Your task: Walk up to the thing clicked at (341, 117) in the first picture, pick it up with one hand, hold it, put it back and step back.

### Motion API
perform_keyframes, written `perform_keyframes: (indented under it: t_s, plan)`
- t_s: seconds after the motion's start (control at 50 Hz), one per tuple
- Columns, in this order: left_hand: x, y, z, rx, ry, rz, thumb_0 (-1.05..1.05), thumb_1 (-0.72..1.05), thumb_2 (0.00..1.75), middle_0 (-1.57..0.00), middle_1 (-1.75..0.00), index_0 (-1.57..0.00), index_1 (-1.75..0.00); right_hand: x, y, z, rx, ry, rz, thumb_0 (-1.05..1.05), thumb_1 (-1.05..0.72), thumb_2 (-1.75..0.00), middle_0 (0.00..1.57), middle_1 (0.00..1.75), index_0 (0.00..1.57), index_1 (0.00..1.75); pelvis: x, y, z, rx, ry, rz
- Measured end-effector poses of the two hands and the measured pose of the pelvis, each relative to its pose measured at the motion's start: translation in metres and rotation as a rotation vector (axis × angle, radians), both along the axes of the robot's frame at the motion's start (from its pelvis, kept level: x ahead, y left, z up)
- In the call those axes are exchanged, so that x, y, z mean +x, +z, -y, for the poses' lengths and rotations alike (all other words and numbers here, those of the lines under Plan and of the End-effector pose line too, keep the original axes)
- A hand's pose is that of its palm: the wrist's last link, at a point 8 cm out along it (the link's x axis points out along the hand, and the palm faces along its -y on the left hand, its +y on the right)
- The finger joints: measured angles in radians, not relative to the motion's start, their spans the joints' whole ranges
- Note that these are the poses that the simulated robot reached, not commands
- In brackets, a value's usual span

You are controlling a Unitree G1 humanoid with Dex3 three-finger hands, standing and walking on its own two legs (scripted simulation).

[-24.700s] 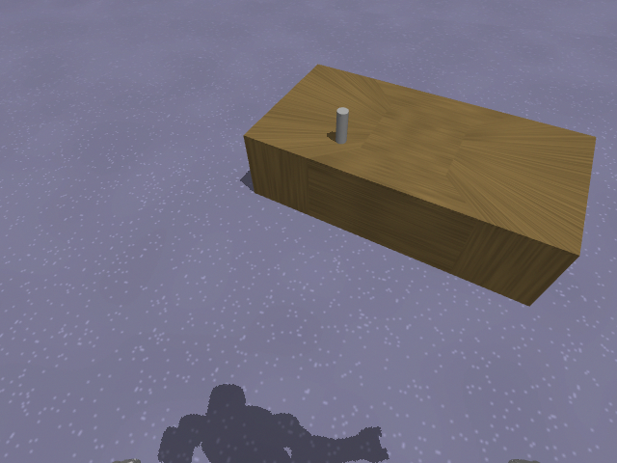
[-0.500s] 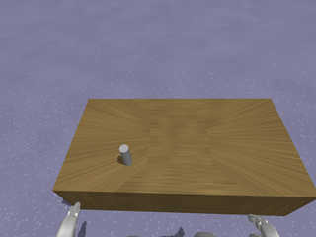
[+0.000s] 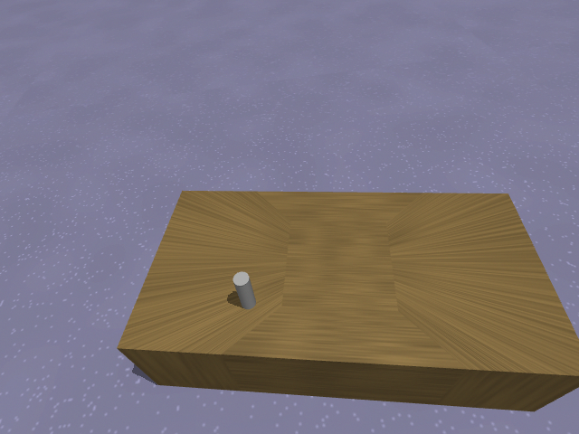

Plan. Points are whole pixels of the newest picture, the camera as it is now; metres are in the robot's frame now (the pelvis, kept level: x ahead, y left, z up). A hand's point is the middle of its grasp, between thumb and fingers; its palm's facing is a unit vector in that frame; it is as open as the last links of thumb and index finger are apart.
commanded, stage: home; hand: left
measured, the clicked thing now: (245, 291) +0.53 +0.18 -0.38
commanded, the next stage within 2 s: stand in 0.82 s
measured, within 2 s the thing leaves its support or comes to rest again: neither
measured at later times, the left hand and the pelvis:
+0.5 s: hand out of the picture +0.05 +0.25 -0.15, palm faces -0.01 -0.93 -0.38, open 17.4 cm; pelvis +0.00 +0.00 +0.00, yaw +0 degrees
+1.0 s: hand out of the picture +0.09 +0.26 -0.14, palm faces -0.01 -0.93 -0.37, open 17.3 cm; pelvis +0.02 +0.00 +0.01, yaw -1 degrees
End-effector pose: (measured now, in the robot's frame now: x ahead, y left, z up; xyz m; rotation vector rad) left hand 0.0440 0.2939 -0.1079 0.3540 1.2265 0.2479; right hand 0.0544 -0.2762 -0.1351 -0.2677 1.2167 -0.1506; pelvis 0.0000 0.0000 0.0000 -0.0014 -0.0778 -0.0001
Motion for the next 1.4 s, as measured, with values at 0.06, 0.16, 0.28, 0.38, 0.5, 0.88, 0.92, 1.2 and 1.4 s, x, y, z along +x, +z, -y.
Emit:
perform_keyframes:
  t_s: [0.06,0.16,0.28,0.38,0.5,0.88,0.92,1.2,1.4]
  plan:
    - [-0.004,0.000,0.001,-0.004,0.005,-0.011,-0.01,-0.52,0.06,-0.06,-0.05,-0.06,-0.05,-0.002,0.000,0.001,0.000,0.004,-0.005,0.01,-0.91,-0.90,0.20,0.30,0.20,0.30,-0.002,0.001,0.001,0.000,0.001,0.002]
    - [-0.010,-0.001,0.001,-0.007,0.013,-0.032,-0.01,-0.51,0.06,-0.06,-0.05,-0.06,-0.05,-0.007,0.000,0.006,-0.007,0.005,-0.023,0.01,-0.91,-0.90,0.20,0.30,0.20,0.30,-0.005,0.001,0.002,-0.001,0.002,-0.001]
    - [-0.012,-0.002,0.000,-0.009,0.018,-0.052,-0.01,-0.51,0.06,-0.06,-0.05,-0.06,-0.05,-0.015,0.001,0.012,-0.019,-0.001,-0.053,0.01,-0.91,-0.90,0.20,0.30,0.20,0.30,-0.005,0.002,0.003,-0.001,0.000,-0.008]
    - [-0.008,-0.002,-0.001,-0.013,0.020,-0.055,-0.01,-0.51,0.06,-0.06,-0.05,-0.06,-0.05,-0.019,0.002,0.014,-0.028,-0.004,-0.073,0.01,-0.91,-0.90,0.20,0.30,0.20,0.30,-0.003,0.003,0.003,0.000,-0.003,-0.010]
    - [0.002,-0.003,-0.001,-0.019,0.011,-0.049,-0.01,-0.52,0.05,-0.06,-0.05,-0.06,-0.05,-0.017,0.003,0.013,-0.030,-0.008,-0.078,0.01,-0.91,-0.90,0.20,0.30,0.20,0.30,0.000,0.003,0.001,-0.001,-0.006,-0.015]
    - [0.036,0.001,-0.005,-0.027,-0.001,-0.013,-0.01,-0.54,0.04,-0.06,-0.05,-0.05,-0.05,0.017,0.009,0.011,-0.037,-0.003,-0.030,0.01,-0.91,-0.90,0.20,0.30,0.20,0.30,0.013,0.006,-0.003,0.001,-0.013,-0.025]
    - [0.037,0.002,-0.005,-0.027,-0.002,-0.012,-0.01,-0.55,0.04,-0.06,-0.05,-0.05,-0.04,0.020,0.010,0.011,-0.038,-0.003,-0.027,0.01,-0.91,-0.90,0.20,0.30,0.20,0.30,0.014,0.006,-0.003,0.001,-0.013,-0.026]
    - [0.042,0.002,-0.005,-0.029,0.001,-0.018,-0.01,-0.04,0.53,-0.18,-0.24,-0.18,-0.24,0.025,0.012,0.016,-0.043,-0.007,-0.033,0.01,-0.91,-0.90,0.20,0.30,0.20,0.30,0.018,0.007,-0.002,0.002,-0.014,-0.032]
    - [0.043,0.000,-0.002,-0.034,0.001,-0.026,0.00,0.64,0.83,-0.20,-0.29,-0.20,-0.29,0.022,0.011,0.018,-0.042,-0.011,-0.051,0.01,-0.91,-0.90,0.20,0.30,0.20,0.30,0.020,0.007,0.000,0.002,-0.015,-0.036]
